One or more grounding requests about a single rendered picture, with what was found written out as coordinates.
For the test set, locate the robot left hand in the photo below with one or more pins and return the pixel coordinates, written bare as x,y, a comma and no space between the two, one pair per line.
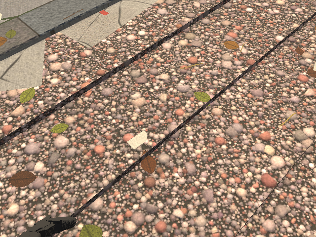
49,226

